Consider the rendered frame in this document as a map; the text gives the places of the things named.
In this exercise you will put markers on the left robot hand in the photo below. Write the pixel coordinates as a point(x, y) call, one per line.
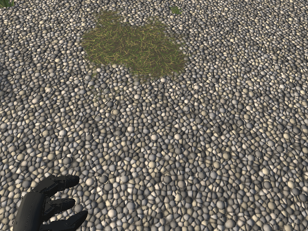
point(36, 206)

